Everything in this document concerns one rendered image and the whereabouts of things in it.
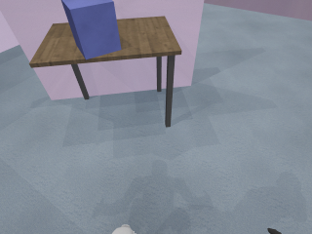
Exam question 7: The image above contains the table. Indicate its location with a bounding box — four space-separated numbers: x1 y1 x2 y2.
29 16 182 128

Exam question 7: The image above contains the carton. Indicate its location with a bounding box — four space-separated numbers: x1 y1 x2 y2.
61 0 122 59

